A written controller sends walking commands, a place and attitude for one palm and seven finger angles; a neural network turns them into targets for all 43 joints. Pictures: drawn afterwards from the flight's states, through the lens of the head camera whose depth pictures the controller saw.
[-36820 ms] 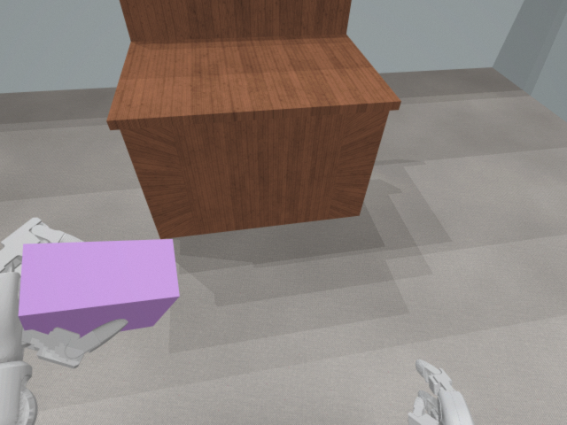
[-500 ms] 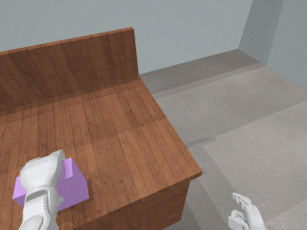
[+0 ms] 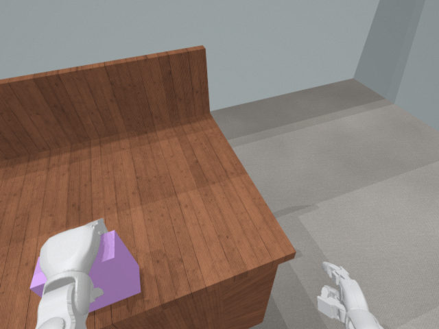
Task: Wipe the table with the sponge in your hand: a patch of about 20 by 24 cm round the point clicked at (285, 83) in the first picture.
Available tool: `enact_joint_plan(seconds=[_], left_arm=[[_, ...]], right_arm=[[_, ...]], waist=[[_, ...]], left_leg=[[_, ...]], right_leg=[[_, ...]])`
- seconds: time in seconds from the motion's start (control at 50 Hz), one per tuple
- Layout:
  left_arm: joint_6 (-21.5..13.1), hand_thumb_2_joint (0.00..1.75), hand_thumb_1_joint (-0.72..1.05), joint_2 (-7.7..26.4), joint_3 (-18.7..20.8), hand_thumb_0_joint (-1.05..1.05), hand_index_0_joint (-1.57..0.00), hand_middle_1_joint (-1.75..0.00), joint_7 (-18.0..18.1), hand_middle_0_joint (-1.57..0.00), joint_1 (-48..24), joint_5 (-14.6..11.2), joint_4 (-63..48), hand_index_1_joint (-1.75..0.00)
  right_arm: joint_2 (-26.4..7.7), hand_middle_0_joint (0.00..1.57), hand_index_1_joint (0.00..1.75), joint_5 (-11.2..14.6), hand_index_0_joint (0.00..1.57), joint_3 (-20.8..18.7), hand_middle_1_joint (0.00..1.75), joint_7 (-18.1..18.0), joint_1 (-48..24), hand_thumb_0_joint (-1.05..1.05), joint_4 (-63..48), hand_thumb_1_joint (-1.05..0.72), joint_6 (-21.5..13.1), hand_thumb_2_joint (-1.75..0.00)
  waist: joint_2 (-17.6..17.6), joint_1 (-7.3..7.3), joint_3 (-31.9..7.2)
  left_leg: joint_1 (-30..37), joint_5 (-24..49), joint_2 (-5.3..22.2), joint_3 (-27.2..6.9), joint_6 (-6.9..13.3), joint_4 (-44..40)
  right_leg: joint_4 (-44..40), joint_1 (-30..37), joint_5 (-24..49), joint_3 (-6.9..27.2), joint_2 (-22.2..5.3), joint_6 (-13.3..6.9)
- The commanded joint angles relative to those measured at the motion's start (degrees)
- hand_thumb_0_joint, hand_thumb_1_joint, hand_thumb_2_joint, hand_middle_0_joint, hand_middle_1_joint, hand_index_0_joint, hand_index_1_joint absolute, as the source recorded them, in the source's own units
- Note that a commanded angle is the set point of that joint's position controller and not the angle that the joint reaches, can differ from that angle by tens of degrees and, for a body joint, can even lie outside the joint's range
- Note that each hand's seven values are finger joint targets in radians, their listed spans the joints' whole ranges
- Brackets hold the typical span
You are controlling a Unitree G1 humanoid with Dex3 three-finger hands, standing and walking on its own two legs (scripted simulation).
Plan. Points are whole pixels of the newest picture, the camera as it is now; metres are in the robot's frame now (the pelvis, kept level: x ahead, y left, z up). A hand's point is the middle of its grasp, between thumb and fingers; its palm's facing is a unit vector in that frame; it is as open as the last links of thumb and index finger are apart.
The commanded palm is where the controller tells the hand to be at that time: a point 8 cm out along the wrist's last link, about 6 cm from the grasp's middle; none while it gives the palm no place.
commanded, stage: lift the sponge slowly off the table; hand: left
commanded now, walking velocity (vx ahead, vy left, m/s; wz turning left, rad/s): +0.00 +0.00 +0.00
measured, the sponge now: (97, 281) +0.19 +0.28 -0.03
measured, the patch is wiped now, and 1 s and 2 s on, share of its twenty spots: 1.00 1.00 1.00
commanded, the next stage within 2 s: bring the sponge back beside the body in 1.32 s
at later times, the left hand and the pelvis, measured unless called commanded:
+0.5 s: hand (80, 256) +0.19 +0.28 +0.06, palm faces +0.00 -0.11 -0.99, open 10.2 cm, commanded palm +0.18 +0.28 +0.13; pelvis -0.01 -0.01 +0.00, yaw +0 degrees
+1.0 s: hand (70, 245) +0.20 +0.29 +0.09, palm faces +0.04 -0.10 -0.99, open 10.2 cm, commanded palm +0.17 +0.28 +0.16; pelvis -0.02 -0.02 +0.01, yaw +0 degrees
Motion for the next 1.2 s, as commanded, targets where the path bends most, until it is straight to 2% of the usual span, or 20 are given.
enact_joint_plan(seconds=[0.0, 0.04, 0.06, 0.18, 0.22, 0.26, 0.38, 0.42, 0.56, 0.62, 0.66, 0.78, 0.86, 0.92, 0.96, 0.98, 1.0, 1.12, 1.16, 1.18], left_arm=[[-0.13, 1.3, 0.1, 12.93, 8.49, 0.0, -1.2, -1.6, 2.18, -1.2, -12.25, 2.3, -11.95, -1.6], [-0.34, 1.3, 0.1, 11.67, 7.19, 0.0, -1.2, -1.6, 1.86, -1.2, -12.38, 2.09, -12.88, -1.6], [-0.4, 1.3, 0.1, 13.17, 8.63, 0.0, -1.2, -1.6, 1.7, -1.2, -13.7, 1.58, -13.8, -1.6], [0.11, 1.3, 0.1, 11.79, 6.72, 0.0, -1.2, -1.6, 0.09, -1.2, -14.75, 1.03, -13.23, -1.6], [0.35, 1.3, 0.1, 12.59, 7.88, 0.0, -1.2, -1.6, -0.41, -1.2, -12.31, 0.98, -11.9, -1.6], [0.16, 1.3, 0.1, 14.36, 9.97, 0.0, -1.2, -1.6, -0.6, -1.2, -12.32, 0.58, -13.51, -1.6], [0.01, 1.3, 0.1, 14.85, 10.1, 0.0, -1.2, -1.6, -1.11, -1.2, -12.94, 0.36, -15.0, -1.6], [0.24, 1.3, 0.1, 15.93, 11.24, 0.0, -1.2, -1.6, -1.37, -1.2, -12.37, 0.25, -13.15, -1.6], [-1.11, 1.3, 0.1, 15.39, 9.71, 0.0, -1.2, -1.6, -2.82, -1.2, -18.54, -0.75, -15.57, -1.6], [-1.36, 1.3, 0.1, 15.9, 10.19, 0.0, -1.2, -1.6, -3.38, -1.2, -15.75, -0.33, -14.22, -1.6], [-1.37, 1.3, 0.1, 18.25, 12.66, 0.0, -1.2, -1.6, -3.37, -1.2, -17.0, -0.68, -14.81, -1.6], [-0.54, 1.3, 0.1, 17.17, 11.76, 0.0, -1.2, -1.6, -3.72, -1.2, -16.31, -1.03, -16.85, -1.6], [0.91, 1.3, 0.1, 17.75, 12.15, 0.0, -1.2, -1.6, -4.5, -1.2, -16.95, -1.3, -17.03, -1.6], [1.39, 1.3, 0.1, 18.65, 12.01, 0.0, -1.2, -1.6, -5.33, -1.2, -17.8, -1.11, -16.7, -1.6], [1.26, 1.3, 0.1, 20.95, 14.16, 0.0, -1.2, -1.6, -5.63, -1.2, -18.44, -1.32, -18.01, -1.6], [1.42, 1.3, 0.1, 20.14, 13.14, 0.0, -1.2, -1.6, -5.97, -1.2, -18.85, -1.17, -17.29, -1.6], [1.18, 1.3, 0.1, 19.8, 12.43, 0.0, -1.2, -1.6, -6.29, -1.2, -20.03, -1.03, -17.88, -1.6], [0.92, 1.3, 0.1, 19.05, 12.18, 0.0, -1.2, -1.6, -7.25, -1.2, -17.72, -1.6, -19.57, -1.6], [1.32, 1.3, 0.1, 20.07, 13.26, 0.0, -1.2, -1.6, -7.14, -1.2, -18.7, -1.61, -21.61, -1.6], [1.71, 1.3, 0.1, 18.35, 11.4, 0.0, -1.2, -1.6, -7.36, -1.2, -19.24, -1.54, -21.35, -1.6]], right_arm=[[-6.56, 0.2, 0.3, -0.04, 0.2, -2.01, 0.3, -1.15, -10.19, 0.0, -9.12, -0.9, -3.03, -0.9], [-6.49, 0.2, 0.3, 0.0, 0.2, -1.99, 0.3, -1.06, -10.59, 0.0, -9.38, -0.9, -3.18, -0.9], [-6.65, 0.2, 0.3, 0.01, 0.2, -1.73, 0.3, -1.32, -11.55, 0.0, -9.47, -0.9, -3.23, -0.9], [-6.78, 0.2, 0.3, 0.08, 0.2, -1.63, 0.3, -1.5, -11.3, 0.0, -9.46, -0.9, -3.45, -0.9], [-6.9, 0.2, 0.3, 0.04, 0.2, -1.63, 0.3, -1.36, -11.34, 0.0, -9.4, -0.9, -3.42, -0.9], [-6.98, 0.2, 0.3, 0.19, 0.2, -1.58, 0.3, -1.29, -12.57, 0.0, -9.49, -0.9, -3.33, -0.9], [-7.1, 0.2, 0.3, 0.13, 0.2, -1.6, 0.3, -1.52, -11.82, 0.0, -9.76, -0.9, -3.59, -0.9], [-7.19, 0.2, 0.3, 0.21, 0.2, -1.56, 0.3, -1.64, -11.76, 0.0, -9.39, -0.9, -3.39, -0.9], [-6.94, 0.2, 0.3, 0.56, 0.2, -1.2, 0.3, -2.47, -13.35, 0.0, -9.65, -0.9, -4.8, -0.9], [-7.13, 0.2, 0.3, 0.18, 0.2, -1.41, 0.3, -2.38, -12.1, 0.0, -9.34, -0.9, -4.95, -0.9], [-7.34, 0.2, 0.3, 0.31, 0.2, -1.35, 0.3, -2.5, -13.17, 0.0, -9.17, -0.9, -4.83, -0.9], [-7.14, 0.2, 0.3, 0.36, 0.2, -1.12, 0.3, -2.3, -13.02, 0.0, -10.09, -0.9, -4.76, -0.9], [-7.33, 0.2, 0.3, 0.66, 0.2, -0.91, 0.3, -2.15, -14.44, 0.0, -9.99, -0.9, -4.38, -0.9], [-7.48, 0.2, 0.3, 0.53, 0.2, -0.79, 0.3, -2.36, -13.69, 0.0, -9.93, -0.9, -4.22, -0.9], [-7.6, 0.2, 0.3, 0.58, 0.2, -0.72, 0.3, -2.49, -14.72, 0.0, -10.07, -0.9, -4.35, -0.9], [-7.47, 0.2, 0.3, 0.49, 0.2, -0.46, 0.3, -2.56, -13.86, 0.0, -10.1, -0.9, -4.22, -0.9], [-7.29, 0.2, 0.3, 0.75, 0.2, -0.55, 0.3, -2.58, -13.82, 0.0, -10.01, -0.9, -4.27, -0.9], [-7.21, 0.2, 0.3, 0.47, 0.2, -0.44, 0.3, -2.37, -13.79, 0.0, -10.39, -0.9, -4.47, -0.9], [-7.24, 0.2, 0.3, 0.66, 0.2, -0.42, 0.3, -2.23, -15.15, 0.0, -10.56, -0.9, -4.42, -0.9], [-7.11, 0.2, 0.3, 0.58, 0.2, -0.09, 0.3, -2.2, -14.5, 0.0, -10.86, -0.9, -4.35, -0.9]], waist=[[0.11, -0.41, -7.99], [1.4, -0.46, -7.7], [2.08, -0.35, -7.71], [1.24, -0.64, -7.82], [-1.02, -0.22, -7.42], [0.09, 0.21, -7.27], [-0.36, 0.04, -7.74], [-2.36, 0.05, -5.99], [0.86, -0.63, -5.82], [-0.78, -0.14, -6.09], [-0.49, -0.05, -5.57], [0.63, 0.49, -8.13], [-0.05, 0.08, -5.1], [-0.48, 0.09, -5.92], [0.08, 0.2, -5.75], [-0.03, 0.2, -6.33], [-0.09, -0.41, -5.81], [0.9, 0.4, -7.0], [1.25, 0.35, -6.43], [0.92, 0.4, -7.11]], left_leg=[[1.36, 21.84, -1.78, 2.4, 2.4, -4.65], [2.05, 22.33, -1.94, 2.53, 2.45, -4.6], [2.32, 21.68, -1.82, 2.08, 2.38, -5.39], [2.73, 20.89, -1.99, 2.44, 2.54, -5.85], [2.09, 21.11, -2.01, 2.53, 2.51, -6.01], [2.28, 21.5, -1.99, 2.26, 2.35, -6.56], [2.98, 20.94, -2.22, 2.94, 2.64, -6.41], [2.15, 19.91, -2.21, 2.92, 2.53, -6.69], [3.95, 17.79, -2.31, 2.5, 2.57, -7.89], [3.65, 18.95, -2.42, 2.77, 2.68, -7.5], [3.63, 18.19, -2.26, 2.35, 2.48, -8.21], [4.29, 20.44, -2.41, 2.63, 2.53, -8.14], [3.76, 19.44, -2.11, 2.3, 2.26, -8.76], [3.94, 19.59, -2.17, 2.59, 2.55, -8.46], [4.02, 19.36, -2.14, 2.08, 2.39, -8.67], [3.82, 19.48, -2.18, 2.29, 2.53, -8.59], [3.91, 19.09, -1.98, 2.35, 2.35, -8.79], [4.69, 21.54, -1.94, 2.01, 2.43, -8.84], [4.64, 21.12, -1.63, 1.48, 2.13, -9.3], [4.48, 21.49, -1.71, 1.77, 2.29, -9.45]], right_leg=[[-2.84, 5.24, 19.01, -2.24, 2.5, -4.73], [-3.1, 5.23, 19.59, -2.31, 2.51, -4.84], [-3.62, 5.64, 18.38, -1.47, 2.83, -5.05], [-4.35, 6.13, 17.19, -2.5, 2.59, -4.73], [-4.49, 6.7, 18.3, -2.37, 2.41, -4.57], [-4.7, 7.76, 18.91, -0.85, 2.6, -4.93], [-5.24, 8.17, 18.94, -1.6, 2.22, -4.41], [-5.79, 7.68, 18.1, -1.24, 2.12, -4.14], [-7.29, 6.73, 13.27, -0.63, 2.44, -4.34], [-7.24, 7.44, 15.25, -1.64, 2.01, -4.01], [-7.62, 7.65, 14.23, -0.06, 2.32, -4.33], [-6.98, 9.76, 17.07, -1.43, 1.84, -4.18], [-7.74, 8.27, 15.63, -0.07, 2.17, -4.28], [-7.75, 8.38, 15.94, -1.11, 1.66, -3.94], [-7.79, 8.68, 15.43, 0.56, 2.01, -4.3], [-7.68, 8.93, 15.11, -1.29, 1.68, -4.06], [-7.86, 8.24, 14.3, -0.96, 1.73, -3.93], [-7.71, 9.48, 17.0, -1.63, 1.68, -4.19], [-7.8, 9.26, 15.97, -0.05, 2.16, -4.61], [-7.62, 9.76, 16.13, -1.87, 1.77, -4.38]])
